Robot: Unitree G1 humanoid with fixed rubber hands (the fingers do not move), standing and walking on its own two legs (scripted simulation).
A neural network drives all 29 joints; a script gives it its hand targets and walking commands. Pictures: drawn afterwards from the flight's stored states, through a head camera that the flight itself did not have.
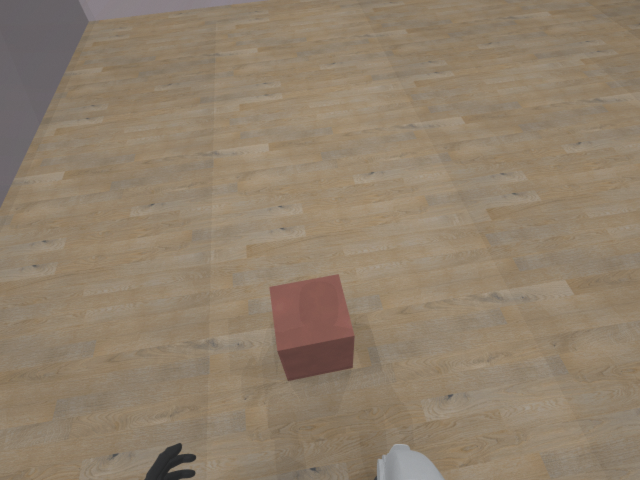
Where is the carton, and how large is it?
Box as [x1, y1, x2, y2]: [269, 274, 354, 380]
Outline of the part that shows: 338,274 269,287 277,351 288,380 352,367 354,335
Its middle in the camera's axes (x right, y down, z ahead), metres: -0.02 +0.28 +1.19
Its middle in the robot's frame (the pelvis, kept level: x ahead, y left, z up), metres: +0.61 +0.03 -0.65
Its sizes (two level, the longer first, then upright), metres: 0.210 0.200 0.250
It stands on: the floor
